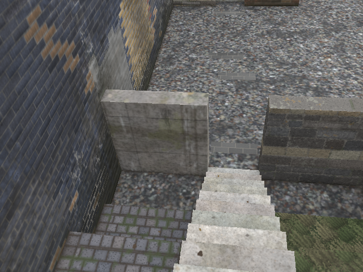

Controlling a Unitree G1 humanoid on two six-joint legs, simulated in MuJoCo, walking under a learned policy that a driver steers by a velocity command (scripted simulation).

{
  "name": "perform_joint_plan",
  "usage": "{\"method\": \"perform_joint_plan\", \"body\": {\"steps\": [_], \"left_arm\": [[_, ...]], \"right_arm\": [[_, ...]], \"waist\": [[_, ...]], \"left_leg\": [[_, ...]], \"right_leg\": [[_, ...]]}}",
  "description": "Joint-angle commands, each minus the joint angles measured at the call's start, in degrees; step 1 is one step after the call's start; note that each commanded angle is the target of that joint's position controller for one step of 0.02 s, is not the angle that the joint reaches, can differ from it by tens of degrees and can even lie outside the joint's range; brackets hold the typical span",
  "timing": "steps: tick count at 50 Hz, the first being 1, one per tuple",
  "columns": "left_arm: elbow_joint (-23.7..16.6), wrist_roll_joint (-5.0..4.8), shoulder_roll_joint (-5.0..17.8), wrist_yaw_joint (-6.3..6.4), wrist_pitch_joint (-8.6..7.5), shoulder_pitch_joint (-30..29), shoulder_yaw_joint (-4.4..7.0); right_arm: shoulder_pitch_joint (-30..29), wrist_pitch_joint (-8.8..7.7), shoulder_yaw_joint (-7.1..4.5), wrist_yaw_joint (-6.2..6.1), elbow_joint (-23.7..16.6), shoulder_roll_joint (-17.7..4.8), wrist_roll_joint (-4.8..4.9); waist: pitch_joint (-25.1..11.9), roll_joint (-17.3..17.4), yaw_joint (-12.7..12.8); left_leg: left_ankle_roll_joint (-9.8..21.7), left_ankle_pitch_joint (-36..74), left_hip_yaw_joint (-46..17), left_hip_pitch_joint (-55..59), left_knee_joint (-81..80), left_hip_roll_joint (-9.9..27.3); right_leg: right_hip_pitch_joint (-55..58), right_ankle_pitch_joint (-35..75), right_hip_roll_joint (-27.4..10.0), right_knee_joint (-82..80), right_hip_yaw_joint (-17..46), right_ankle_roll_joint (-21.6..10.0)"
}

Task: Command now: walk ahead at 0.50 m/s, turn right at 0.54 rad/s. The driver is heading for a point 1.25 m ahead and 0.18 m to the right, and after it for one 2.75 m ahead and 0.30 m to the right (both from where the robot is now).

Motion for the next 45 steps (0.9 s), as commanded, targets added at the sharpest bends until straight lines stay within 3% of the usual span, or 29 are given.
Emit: {"method": "perform_joint_plan", "body": {"steps": [1,2,3,4,5,7,8,9,10,11,12,13,14,15,16,17,18,19,22,24,29,34,35,36,37,39,42,43,45], "left_arm": [[2.45,19.9,-0.49,3.05,-6.17,17.53,-2.0],[3.91,15.44,0.88,3.5,-7.97,20.98,-0.87],[-1.43,12.77,-0.3,2.95,-9.33,13.19,-1.27],[-1.5,14.18,6.03,-0.47,-9.51,4.48,-1.15],[-3.24,15.5,9.87,-2.66,-10.16,-3.41,-0.29],[-12.03,10.53,10.45,-3.07,-12.0,-14.8,0.73],[-12.97,7.63,13.8,-2.71,-12.64,-13.24,1.84],[-13.17,7.06,16.39,-4.39,-12.04,-10.98,1.79],[-14.29,7.91,14.52,-6.93,-10.91,-10.18,1.21],[-11.75,6.84,3.24,-8.89,-10.49,11.01,0.34],[-16.22,4.8,6.06,-8.5,-9.88,8.39,0.52],[-22.77,4.99,5.08,-7.83,-8.29,-6.46,-0.11],[-23.86,6.39,2.21,-7.15,-7.21,-16.74,-1.97],[-21.4,6.61,0.92,-6.05,-6.87,-15.84,-2.3],[-17.06,9.14,-1.01,-6.35,-5.64,-7.48,-3.47],[-14.9,8.5,0.61,-8.02,-5.11,-6.1,-2.76],[-8.65,-12.92,6.18,-2.9,-1.71,3.65,1.98],[-5.54,-12.5,6.98,-0.34,-0.64,5.91,1.99],[-15.41,-3.55,14.65,4.69,0.85,-20.54,4.72],[-16.78,-1.33,12.69,2.32,0.61,-28.91,4.73],[-16.07,-2.78,11.31,-2.74,0.14,-29.77,5.79],[-6.83,-2.51,15.68,-1.84,-5.68,-8.71,8.31],[-1.64,-1.24,17.94,-2.91,-5.86,-1.3,7.27],[1.99,-2.91,18.62,-4.18,-4.97,11.19,7.05],[3.88,-4.52,23.49,-4.83,-4.43,17.92,8.66],[-1.24,-2.25,14.06,-3.6,-4.07,1.14,4.62],[-0.09,-0.32,11.67,-4.3,-5.13,-5.71,1.76],[-1.29,0.1,6.18,-3.98,-6.19,-8.57,-0.09],[0.1,2.53,16.68,-4.23,-4.71,-9.0,2.36]], "right_arm": [[1.64,-3.34,4.98,3.99,-0.05,5.11,-19.93],[-6.14,-4.5,3.32,4.89,-2.36,2.78,-18.63],[-8.45,-5.6,3.93,5.37,-2.77,2.07,-15.38],[-1.72,-6.07,4.33,5.69,-3.75,6.0,-12.3],[15.76,-5.95,3.24,6.98,0.33,3.34,-12.92],[26.11,-6.92,0.51,4.66,1.06,-3.83,-12.78],[21.95,-5.96,-0.44,2.75,-0.75,-6.35,-10.23],[26.15,-6.21,0.04,3.9,4.44,-5.94,-10.64],[35.34,-6.48,-0.82,5.21,9.92,-7.44,-10.22],[38.06,-6.36,-0.61,6.96,10.53,-11.98,-9.41],[39.11,-6.53,-2.01,6.26,7.93,-12.88,-13.49],[34.13,-6.52,-3.39,3.63,7.85,-13.03,-13.85],[25.58,-5.94,0.1,1.4,8.31,-2.91,-12.42],[24.65,-5.71,2.04,0.32,9.44,3.47,-10.43],[24.21,-6.79,4.42,-1.4,9.8,11.63,-11.31],[24.65,-8.84,4.39,-1.75,10.29,11.94,-10.57],[11.98,-7.39,2.64,3.27,8.61,-0.98,0.62],[11.29,-6.11,-0.31,6.06,8.17,-11.46,1.97],[6.22,-4.35,1.51,6.43,3.06,-0.6,4.05],[13.23,-3.9,0.94,3.44,4.1,-2.47,-0.47],[18.32,-0.61,0.72,0.92,6.12,-0.94,-1.54],[21.11,0.25,1.88,1.01,9.82,-3.32,2.98],[28.85,-0.11,0.76,1.01,10.43,-1.81,3.94],[29.0,-0.49,-0.78,1.55,9.48,-6.32,5.01],[19.4,-0.38,-2.27,3.49,4.49,-11.23,6.42],[2.48,4.21,-1.25,1.7,2.81,-4.5,1.12],[12.02,3.75,-1.73,0.68,6.03,-2.6,1.38],[11.52,3.8,-3.12,0.4,6.91,-6.08,3.26],[17.57,4.26,-3.8,0.68,9.74,-2.28,1.72]], "waist": [[9.05,-2.04,7.43],[10.41,-5.11,9.28],[8.53,3.87,10.37],[7.67,-4.78,2.43],[5.33,-7.09,-7.43],[8.85,3.18,-15.13],[13.04,6.83,-14.84],[9.58,-1.53,-11.55],[6.1,-3.44,-10.48],[-18.63,8.99,-1.46],[-19.45,0.16,-8.69],[-7.35,2.13,-12.47],[2.13,-10.86,-8.86],[7.53,-12.41,-6.22],[12.16,-7.26,-2.16],[15.42,-2.48,-3.21],[8.72,-3.36,5.94],[3.75,1.94,4.97],[12.2,2.69,-3.91],[11.58,3.49,-9.95],[11.05,2.7,-14.73],[2.34,-4.49,-8.93],[-3.4,-23.51,-10.28],[-14.7,-35.9,-2.95],[-25.22,-39.66,3.94],[-6.51,-9.13,2.15],[1.05,-15.63,-5.65],[5.03,-7.15,-5.66],[-3.59,-13.31,-8.8]], "left_leg": [[-3.38,20.9,-11.0,-25.14,-17.19,-1.95],[-0.95,20.59,-9.5,-38.04,-26.51,0.07],[1.66,50.34,-5.15,-13.11,-48.08,-0.66],[2.56,56.71,2.31,28.31,-36.21,-2.21],[-1.17,51.12,6.37,56.97,-8.01,-5.2],[-3.66,19.48,2.7,63.85,-17.56,-4.5],[-3.16,16.06,3.92,55.57,-56.19,-3.38],[-0.31,25.03,6.99,60.22,-66.98,-2.8],[4.8,24.94,1.58,67.07,-66.32,4.5],[26.1,87.5,-12.67,94.54,-24.86,24.3],[31.74,87.04,-20.94,96.92,-25.07,30.45],[32.9,53.08,-35.31,84.4,-35.16,36.39],[23.13,28.62,-27.5,66.01,-40.97,32.23],[18.72,23.22,-18.37,48.08,-45.75,23.85],[12.15,14.05,-10.19,29.3,-48.02,17.16],[10.97,3.43,-1.42,10.06,-50.26,11.3],[9.01,12.67,-2.27,-16.13,-60.33,15.17],[10.51,27.6,-2.43,-12.44,-61.92,16.43],[3.31,0.72,2.08,23.59,-52.61,12.81],[-0.05,-10.63,3.35,30.51,-44.01,13.6],[1.95,-9.13,2.33,29.81,-28.44,13.7],[4.01,-15.16,6.34,21.36,6.9,6.31],[1.82,-41.3,7.46,2.27,25.77,-0.32],[-1.03,-56.36,3.62,-15.75,48.26,-2.7],[-0.27,-49.25,-0.87,-24.37,50.54,-1.48],[1.72,-32.33,2.12,-19.58,32.74,-0.98],[1.8,-14.27,-2.73,-4.15,16.78,-0.52],[0.36,-6.79,-3.06,2.12,4.18,-2.31],[-1.34,7.92,-3.37,8.09,1.37,0.11]], "right_leg": [[18.01,33.2,-11.33,6.21,22.79,-0.7],[28.01,26.95,-12.93,8.83,23.63,0.45],[5.33,14.88,-4.18,9.81,12.46,3.53],[-33.3,5.9,-1.76,4.29,6.33,2.11],[-56.02,8.23,-1.18,6.22,13.64,-1.12],[-57.24,16.27,-1.12,19.01,14.46,1.98],[-41.23,11.03,1.27,21.33,11.94,3.67],[-31.91,23.9,2.34,29.87,13.3,1.14],[-33.33,34.15,-0.78,43.65,16.57,0.48],[-50.6,-15.62,3.46,74.05,8.36,3.57],[-68.04,-21.21,1.65,82.96,5.14,4.72],[-83.09,-16.06,-6.94,76.63,4.75,8.01],[-82.08,-4.0,-17.69,63.44,5.61,6.29],[-70.51,2.71,-19.74,50.0,1.09,5.57],[-58.08,23.47,-24.39,33.37,2.42,4.01],[-42.25,45.36,-23.02,20.8,-3.17,2.88],[6.04,44.99,-16.28,17.52,-3.92,8.3],[12.06,41.52,-12.26,31.1,-9.65,12.48],[-21.49,60.96,-16.46,-5.51,1.43,5.58],[-24.69,65.47,-15.06,-14.82,0.23,4.08],[-15.14,54.49,-17.92,-30.72,-1.88,3.87],[13.49,75.98,-20.34,-38.75,-4.19,6.69],[33.86,110.82,-23.36,-18.21,-6.69,8.37],[54.52,119.0,-27.85,-3.84,-4.01,5.46],[59.45,75.58,-34.44,-11.55,7.68,-0.64],[25.35,47.45,-30.34,-23.22,3.91,-0.07],[-4.49,33.92,-31.8,-29.08,3.42,-3.09],[-13.78,37.17,-30.35,-32.74,-3.13,-0.82],[-7.79,31.04,-34.85,-33.87,3.75,-4.96]]}}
